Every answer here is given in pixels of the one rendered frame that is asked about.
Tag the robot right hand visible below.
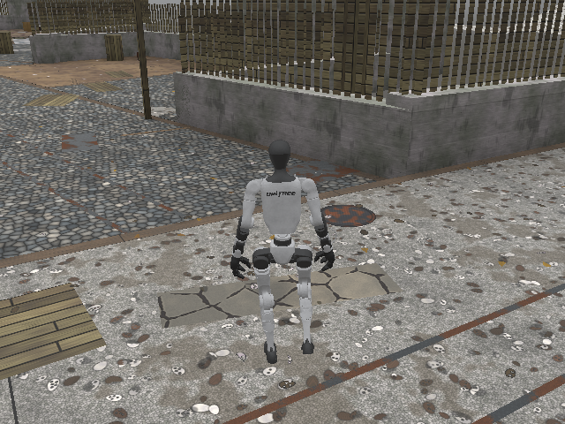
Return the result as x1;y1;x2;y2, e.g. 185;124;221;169
314;249;335;271

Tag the left robot upper arm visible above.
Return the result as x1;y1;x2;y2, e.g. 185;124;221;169
240;179;262;229

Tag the right robot forearm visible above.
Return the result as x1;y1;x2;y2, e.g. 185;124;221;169
314;213;333;253

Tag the right robot upper arm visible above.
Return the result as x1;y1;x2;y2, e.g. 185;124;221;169
299;178;324;227

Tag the left robot shin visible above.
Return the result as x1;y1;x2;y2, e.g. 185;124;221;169
259;295;275;352

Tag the left robot forearm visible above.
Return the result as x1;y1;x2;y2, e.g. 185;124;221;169
232;216;249;258

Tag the robot head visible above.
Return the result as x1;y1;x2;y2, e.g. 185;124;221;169
266;140;296;183

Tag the robot left hand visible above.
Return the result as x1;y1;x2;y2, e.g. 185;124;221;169
230;255;251;279

